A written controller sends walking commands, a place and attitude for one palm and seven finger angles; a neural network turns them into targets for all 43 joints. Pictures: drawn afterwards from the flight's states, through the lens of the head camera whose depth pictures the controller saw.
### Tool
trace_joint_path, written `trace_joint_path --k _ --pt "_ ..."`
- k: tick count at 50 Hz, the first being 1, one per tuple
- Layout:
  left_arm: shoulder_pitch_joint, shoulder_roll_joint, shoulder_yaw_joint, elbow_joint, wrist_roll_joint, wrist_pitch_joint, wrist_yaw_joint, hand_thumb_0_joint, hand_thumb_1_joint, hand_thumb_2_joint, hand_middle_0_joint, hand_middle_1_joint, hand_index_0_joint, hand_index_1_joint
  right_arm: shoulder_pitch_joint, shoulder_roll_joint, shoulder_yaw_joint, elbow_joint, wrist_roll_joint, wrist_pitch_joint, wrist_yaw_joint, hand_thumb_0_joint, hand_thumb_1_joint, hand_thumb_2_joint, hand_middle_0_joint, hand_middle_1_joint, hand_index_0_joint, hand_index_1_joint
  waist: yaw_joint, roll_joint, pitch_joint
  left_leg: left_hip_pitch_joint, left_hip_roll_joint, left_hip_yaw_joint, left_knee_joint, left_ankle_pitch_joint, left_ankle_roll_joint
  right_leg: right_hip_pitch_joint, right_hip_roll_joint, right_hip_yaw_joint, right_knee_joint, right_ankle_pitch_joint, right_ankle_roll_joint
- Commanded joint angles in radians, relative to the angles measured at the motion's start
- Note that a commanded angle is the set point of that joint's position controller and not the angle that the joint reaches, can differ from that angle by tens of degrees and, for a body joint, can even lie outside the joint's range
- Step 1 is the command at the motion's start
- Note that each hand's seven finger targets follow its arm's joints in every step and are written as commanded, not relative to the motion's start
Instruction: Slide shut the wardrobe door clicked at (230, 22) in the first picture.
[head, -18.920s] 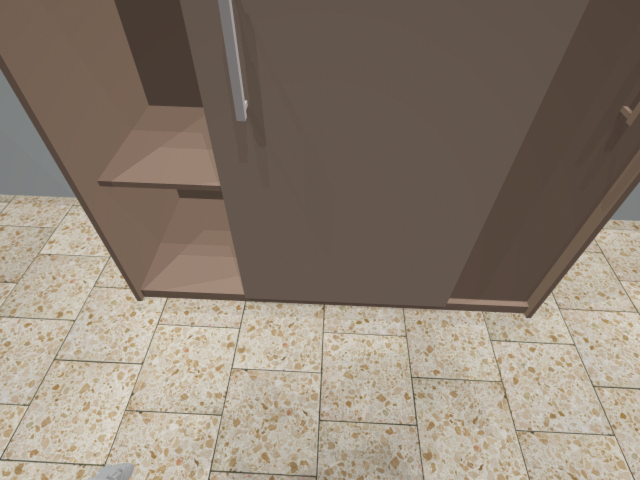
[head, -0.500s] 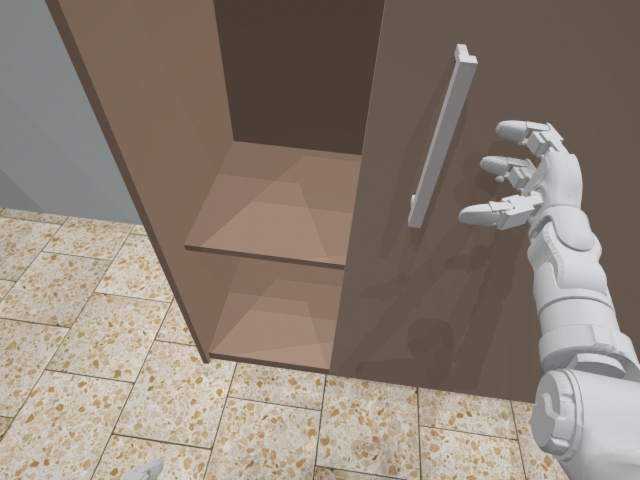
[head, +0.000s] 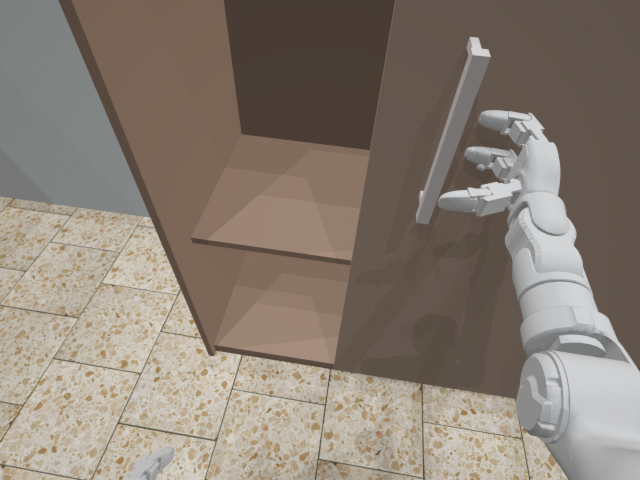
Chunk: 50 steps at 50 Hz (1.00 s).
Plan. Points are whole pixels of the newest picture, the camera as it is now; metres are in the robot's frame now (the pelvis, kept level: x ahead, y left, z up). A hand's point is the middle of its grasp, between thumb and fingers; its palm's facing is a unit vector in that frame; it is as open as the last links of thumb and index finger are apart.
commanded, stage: feel for the door with the fingertips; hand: right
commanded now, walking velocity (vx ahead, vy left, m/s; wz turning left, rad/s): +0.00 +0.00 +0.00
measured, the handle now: (444, 143) +0.52 -0.09 +0.17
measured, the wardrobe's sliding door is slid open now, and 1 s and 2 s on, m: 0.39 0.39 0.39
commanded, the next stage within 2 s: slide the fingers in behind the handle in 0.18 s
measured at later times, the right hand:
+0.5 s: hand (482, 165) +0.47 -0.13 +0.18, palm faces +0.03 +1.00 +0.00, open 13.9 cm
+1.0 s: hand (469, 170) +0.46 -0.11 +0.18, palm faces +0.03 +1.00 +0.01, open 14.0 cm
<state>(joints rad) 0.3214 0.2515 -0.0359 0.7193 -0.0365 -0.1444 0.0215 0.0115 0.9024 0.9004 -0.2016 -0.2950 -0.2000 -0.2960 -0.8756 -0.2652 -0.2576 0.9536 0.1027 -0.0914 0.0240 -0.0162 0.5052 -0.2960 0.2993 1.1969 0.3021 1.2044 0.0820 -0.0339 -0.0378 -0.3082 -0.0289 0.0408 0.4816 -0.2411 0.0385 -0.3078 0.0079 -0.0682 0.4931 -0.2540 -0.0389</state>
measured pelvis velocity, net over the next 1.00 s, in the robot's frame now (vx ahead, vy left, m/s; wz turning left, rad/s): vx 0.00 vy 0.00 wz -0.01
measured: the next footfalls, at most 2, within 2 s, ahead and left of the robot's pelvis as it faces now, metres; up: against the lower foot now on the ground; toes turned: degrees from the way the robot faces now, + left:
none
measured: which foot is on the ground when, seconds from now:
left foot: down 0.00-1.00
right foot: down 0.00-1.00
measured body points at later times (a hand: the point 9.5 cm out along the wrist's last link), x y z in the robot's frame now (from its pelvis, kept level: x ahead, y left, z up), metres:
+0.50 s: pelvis +0.00 +0.00 +0.00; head +0.02 +0.01 +0.45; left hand +0.05 +0.26 -0.12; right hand +0.47 -0.18 +0.18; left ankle +0.00 +0.09 -0.74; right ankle +0.00 -0.09 -0.74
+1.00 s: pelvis +0.00 +0.00 +0.00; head +0.01 +0.01 +0.45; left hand +0.09 +0.25 -0.12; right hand +0.45 -0.16 +0.18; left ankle +0.00 +0.09 -0.74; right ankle +0.00 -0.09 -0.74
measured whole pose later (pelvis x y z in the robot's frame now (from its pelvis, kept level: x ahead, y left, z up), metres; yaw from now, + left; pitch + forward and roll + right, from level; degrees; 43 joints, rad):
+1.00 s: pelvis +0.00 +0.00 +0.00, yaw -1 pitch +4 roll +0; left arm 0.32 0.26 -0.03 0.72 -0.04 -0.15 0.01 0.01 0.90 0.90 -0.20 -0.29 -0.20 -0.30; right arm -0.86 -0.22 -0.21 0.91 0.12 -0.08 0.00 -0.02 0.51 -0.30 0.30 1.20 0.30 1.20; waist 0.07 -0.03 -0.04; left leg -0.31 -0.03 0.05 0.49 -0.24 0.04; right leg -0.31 0.01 -0.06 0.50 -0.25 -0.04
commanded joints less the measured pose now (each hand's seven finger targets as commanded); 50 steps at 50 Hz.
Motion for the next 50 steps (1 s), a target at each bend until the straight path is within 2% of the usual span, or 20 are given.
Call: trace_joint_path --k 1,6,9,11,14,15,17,19,22,24,26,29,33,37,38,39,42,44,46,50 --pt "0.043 0.151 0.052 -0.094 -0.001 -0.038 0.010 0.000 0.900 0.900 -0.200 -0.300 -0.200 -0.300 -0.545 -0.196 -0.011 -0.195 0.023 -0.084 0.023 0.000 0.500 -0.300 0.300 1.200 0.300 1.200 0.009 0.074 -0.313 0.102 0.018 -0.048 -0.043 0.302 -0.011 0.130 -0.013 0.062 -0.029 0.207 -0.010" --pt "0.073 0.154 0.058 -0.077 0.003 -0.048 0.005 0.000 0.900 0.900 -0.200 -0.300 -0.200 -0.300 -0.602 -0.184 0.004 -0.202 0.023 -0.095 0.035 0.000 0.500 -0.300 0.300 1.200 0.300 1.200 0.020 0.009 -0.346 0.065 0.016 -0.046 -0.036 0.299 -0.009 0.168 -0.013 0.072 -0.015 0.234 -0.006" --pt "0.084 0.163 0.062 -0.063 0.003 -0.049 0.001 0.000 0.900 0.900 -0.200 -0.300 -0.200 -0.300 -0.615 -0.180 0.012 -0.165 0.031 -0.097 0.030 0.000 0.500 -0.300 0.300 1.200 0.300 1.200 0.025 0.067 -0.330 0.049 0.014 -0.039 -0.039 0.294 -0.010 0.155 -0.014 0.081 -0.013 0.240 -0.006" --pt "0.090 0.159 0.060 -0.057 0.003 -0.050 0.001 0.000 0.900 0.900 -0.200 -0.300 -0.200 -0.300 -0.634 -0.158 0.025 -0.161 0.028 -0.099 0.031 0.000 0.500 -0.300 0.300 1.200 0.300 1.200 0.038 0.029 -0.323 0.030 0.013 -0.042 -0.040 0.272 -0.013 0.159 -0.013 0.078 -0.011 0.216 -0.006" --pt "0.100 0.172 0.064 -0.049 0.004 -0.053 -0.002 0.000 0.900 0.900 -0.200 -0.300 -0.200 -0.300 -0.646 -0.214 -0.008 -0.130 0.026 -0.104 0.023 0.000 0.500 -0.300 0.300 1.200 0.300 1.200 0.023 0.048 -0.319 0.038 0.016 -0.042 -0.038 0.277 -0.008 0.132 -0.011 0.082 -0.012 0.220 -0.007" --pt "0.104 0.163 0.062 -0.051 0.006 -0.051 -0.002 0.000 0.900 0.900 -0.200 -0.300 -0.200 -0.300 -0.649 -0.197 -0.003 -0.142 0.022 -0.108 0.025 0.000 0.500 -0.300 0.300 1.200 0.300 1.200 0.037 0.035 -0.337 0.039 0.014 -0.045 -0.033 0.275 -0.013 0.145 -0.012 0.079 -0.007 0.214 -0.008" --pt "0.100 0.160 0.063 -0.053 0.005 -0.053 -0.004 0.000 0.900 0.900 -0.200 -0.300 -0.200 -0.300 -0.619 -0.172 0.013 -0.141 0.020 -0.114 0.031 0.000 0.500 -0.300 0.300 1.200 0.300 1.200 0.027 -0.001 -0.338 0.022 0.013 -0.039 -0.029 0.265 -0.007 0.167 -0.013 0.084 -0.006 0.223 -0.002" --pt "0.099 0.170 0.065 -0.055 0.004 -0.054 -0.006 0.000 0.900 0.900 -0.200 -0.300 -0.200 -0.300 -0.613 -0.190 0.005 -0.136 0.030 -0.118 0.030 0.000 0.500 -0.300 0.300 1.200 0.300 1.200 0.023 0.063 -0.335 0.037 0.013 -0.039 -0.033 0.273 -0.009 0.143 -0.013 0.084 -0.007 0.223 -0.006" --pt "0.088 0.161 0.062 -0.065 0.002 -0.058 -0.009 0.000 0.900 0.900 -0.200 -0.300 -0.200 -0.300 -0.614 -0.146 0.038 -0.185 0.027 -0.127 0.036 0.000 0.500 -0.300 0.300 1.200 0.300 1.200 0.028 -0.006 -0.340 0.013 0.012 -0.035 -0.027 0.249 -0.006 0.181 -0.017 0.092 -0.009 0.217 0.001" --pt "0.088 0.174 0.065 -0.064 0.002 -0.056 -0.008 0.000 0.900 0.900 -0.200 -0.300 -0.200 -0.300 -0.574 -0.206 -0.017 -0.148 0.033 -0.118 0.026 0.000 0.500 -0.300 0.300 1.200 0.300 1.200 0.011 0.068 -0.320 0.030 0.011 -0.037 -0.035 0.243 -0.006 0.142 -0.017 0.089 -0.014 0.205 -0.004" --pt "0.075 0.158 0.060 -0.080 0.003 -0.057 -0.011 0.000 0.900 0.900 -0.200 -0.300 -0.200 -0.300 -0.574 -0.158 0.011 -0.204 0.031 -0.118 0.024 0.000 0.500 -0.300 0.300 1.200 0.300 1.200 0.008 0.013 -0.338 0.039 0.012 -0.036 -0.026 0.251 -0.006 0.158 -0.015 0.086 -0.019 0.208 -0.001" --pt "0.062 0.169 0.064 -0.086 0.002 -0.053 -0.014 0.000 0.900 0.900 -0.200 -0.300 -0.200 -0.300 -0.502 -0.227 -0.042 -0.202 0.029 -0.107 0.006 0.000 0.500 -0.300 0.300 1.200 0.300 1.200 -0.021 0.075 -0.339 0.073 0.014 -0.039 -0.028 0.285 -0.005 0.132 -0.015 0.081 -0.018 0.239 -0.004" --pt "0.043 0.147 0.061 -0.110 0.000 -0.047 -0.015 0.000 0.900 0.900 -0.200 -0.300 -0.200 -0.300 -0.489 -0.163 -0.001 -0.291 0.017 -0.098 0.002 0.000 0.500 -0.300 0.300 1.200 0.300 1.200 -0.018 0.028 -0.343 0.082 0.013 -0.039 -0.025 0.285 -0.005 0.152 -0.016 0.071 -0.023 0.230 -0.003" --pt "0.034 0.144 0.059 -0.107 -0.003 -0.043 -0.009 0.000 0.900 0.900 -0.200 -0.300 -0.200 -0.300 -0.503 -0.130 0.021 -0.300 0.028 -0.073 -0.004 0.000 0.500 -0.300 0.300 1.200 0.300 1.200 -0.003 0.061 -0.313 0.075 0.012 -0.039 -0.036 0.286 -0.009 0.153 -0.019 0.072 -0.027 0.223 -0.005" --pt "0.033 0.145 0.061 -0.104 -0.003 -0.042 -0.007 0.000 0.900 0.900 -0.200 -0.300 -0.200 -0.300 -0.496 -0.154 -0.002 -0.301 0.030 -0.071 -0.008 0.000 0.500 -0.300 0.300 1.200 0.300 1.200 -0.008 0.078 -0.317 0.086 0.012 -0.041 -0.038 0.287 -0.010 0.147 -0.019 0.070 -0.027 0.218 -0.006" --pt "0.026 0.150 0.060 -0.106 -0.004 -0.040 -0.006 0.000 0.900 0.900 -0.200 -0.300 -0.200 -0.300 -0.495 -0.165 0.001 -0.308 0.027 -0.068 -0.010 0.000 0.500 -0.300 0.300 1.200 0.300 1.200 -0.014 0.047 -0.323 0.088 0.014 -0.047 -0.041 0.289 -0.009 0.149 -0.014 0.065 -0.025 0.223 -0.006" --pt "0.023 0.137 0.055 -0.101 -0.005 -0.042 -0.004 0.000 0.900 0.900 -0.200 -0.300 -0.200 -0.300 -0.520 -0.102 0.047 -0.307 0.027 -0.060 -0.015 0.000 0.500 -0.300 0.300 1.200 0.300 1.200 0.004 0.045 -0.301 0.064 0.014 -0.043 -0.045 0.269 -0.011 0.159 -0.017 0.071 -0.028 0.205 -0.005" --pt "0.022 0.146 0.055 -0.095 -0.003 -0.038 0.000 0.000 0.900 0.900 -0.200 -0.300 -0.200 -0.300 -0.493 -0.148 0.005 -0.269 0.030 -0.055 -0.019 0.000 0.500 -0.300 0.300 1.200 0.300 1.200 -0.006 0.091 -0.294 0.082 0.016 -0.049 -0.053 0.261 -0.013 0.127 -0.013 0.064 -0.029 0.179 -0.009" --pt "0.019 0.136 0.052 -0.098 -0.004 -0.040 0.000 0.000 0.900 0.900 -0.200 -0.300 -0.200 -0.300 -0.531 -0.122 0.030 -0.287 0.028 -0.060 -0.016 0.000 0.500 -0.300 0.300 1.200 0.300 1.200 0.002 0.055 -0.304 0.085 0.019 -0.050 -0.048 0.267 -0.012 0.135 -0.009 0.065 -0.029 0.178 -0.007" --pt "0.021 0.136 0.053 -0.101 -0.003 -0.040 -0.001 0.000 0.900 0.900 -0.200 -0.300 -0.200 -0.300 -0.506 -0.112 0.029 -0.265 0.028 -0.061 -0.017 0.000 0.500 -0.300 0.300 1.200 0.300 1.200 -0.006 0.058 -0.321 0.090 0.019 -0.049 -0.041 0.285 -0.011 0.138 -0.008 0.066 -0.024 0.199 -0.006"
